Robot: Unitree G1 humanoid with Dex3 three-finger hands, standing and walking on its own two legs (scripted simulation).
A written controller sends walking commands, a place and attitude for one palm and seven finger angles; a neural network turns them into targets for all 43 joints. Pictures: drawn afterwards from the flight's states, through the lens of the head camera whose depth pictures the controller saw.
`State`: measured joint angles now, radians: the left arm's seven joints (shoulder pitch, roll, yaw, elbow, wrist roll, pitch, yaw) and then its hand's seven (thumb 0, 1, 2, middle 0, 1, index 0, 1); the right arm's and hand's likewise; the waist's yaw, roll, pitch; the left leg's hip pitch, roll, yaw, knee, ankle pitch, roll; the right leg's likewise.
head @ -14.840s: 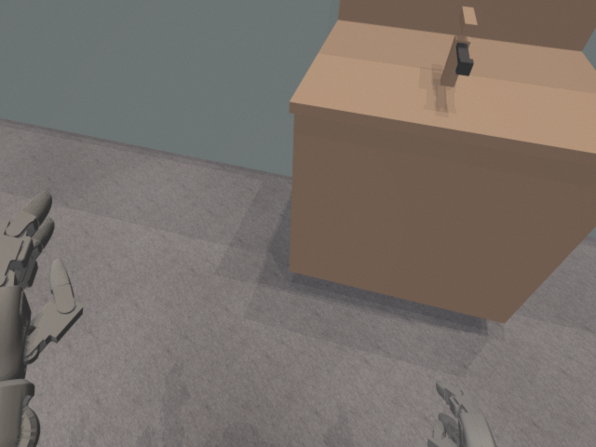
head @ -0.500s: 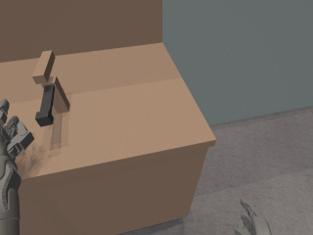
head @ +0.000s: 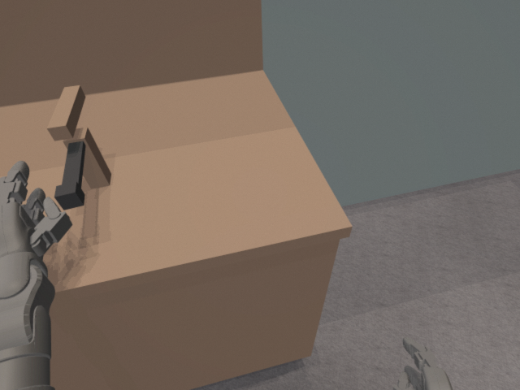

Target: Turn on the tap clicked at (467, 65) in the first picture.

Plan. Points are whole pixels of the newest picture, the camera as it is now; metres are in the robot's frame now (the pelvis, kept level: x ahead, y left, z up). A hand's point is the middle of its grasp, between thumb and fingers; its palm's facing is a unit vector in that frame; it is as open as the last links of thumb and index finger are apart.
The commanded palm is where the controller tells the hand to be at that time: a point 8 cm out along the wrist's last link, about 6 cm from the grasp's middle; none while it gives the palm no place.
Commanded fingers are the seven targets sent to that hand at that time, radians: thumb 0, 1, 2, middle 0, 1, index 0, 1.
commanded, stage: push the lever round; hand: left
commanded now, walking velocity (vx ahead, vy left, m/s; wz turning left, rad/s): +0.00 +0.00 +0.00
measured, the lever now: (70, 195) +0.33 +0.31 +0.15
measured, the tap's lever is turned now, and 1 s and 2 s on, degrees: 5 30 55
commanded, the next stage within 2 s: none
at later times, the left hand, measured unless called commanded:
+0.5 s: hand (89, 215) +0.31 +0.28 +0.14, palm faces +0.64 -0.77 -0.04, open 7.6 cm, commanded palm +0.27 +0.30 +0.14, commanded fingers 0.00 0.90 0.90 -0.15 -0.15 -0.15 -0.15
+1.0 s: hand (122, 199) +0.34 +0.24 +0.14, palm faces +0.71 -0.71 -0.05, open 7.6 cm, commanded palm +0.29 +0.26 +0.14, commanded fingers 0.00 0.90 0.90 -0.15 -0.15 -0.15 -0.15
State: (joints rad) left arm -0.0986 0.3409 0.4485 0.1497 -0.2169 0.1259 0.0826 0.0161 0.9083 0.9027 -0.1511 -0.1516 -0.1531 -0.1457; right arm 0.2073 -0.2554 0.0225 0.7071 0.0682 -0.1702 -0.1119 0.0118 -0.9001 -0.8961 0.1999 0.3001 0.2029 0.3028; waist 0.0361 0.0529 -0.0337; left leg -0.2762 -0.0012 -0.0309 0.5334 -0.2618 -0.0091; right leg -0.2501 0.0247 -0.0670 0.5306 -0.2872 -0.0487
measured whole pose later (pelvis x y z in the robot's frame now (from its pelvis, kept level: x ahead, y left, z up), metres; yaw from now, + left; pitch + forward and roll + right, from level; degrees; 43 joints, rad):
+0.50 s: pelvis +0.00 +0.00 +0.00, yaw +1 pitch -1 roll +0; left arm -0.16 0.21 0.32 0.07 -0.14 0.19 0.32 0.00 0.94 0.94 -0.15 -0.15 -0.15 -0.15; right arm 0.13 -0.24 0.04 0.72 0.04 -0.12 -0.11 0.01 -0.90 -0.90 0.20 0.30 0.20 0.30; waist 0.06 0.05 -0.02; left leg -0.27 -0.01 -0.05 0.54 -0.25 -0.01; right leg -0.24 0.02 -0.09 0.54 -0.29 -0.05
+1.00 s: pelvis -0.01 -0.01 +0.00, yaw +1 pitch -1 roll +0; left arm -0.28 0.13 0.25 0.14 -0.07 0.23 0.55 0.00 0.93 0.92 -0.15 -0.15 -0.15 -0.15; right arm 0.13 -0.23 0.02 0.75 0.02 -0.05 -0.09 0.01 -0.90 -0.90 0.20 0.30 0.20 0.30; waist 0.03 0.04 -0.03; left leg -0.27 0.00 -0.05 0.52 -0.25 -0.02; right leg -0.24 0.02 -0.08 0.53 -0.28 -0.06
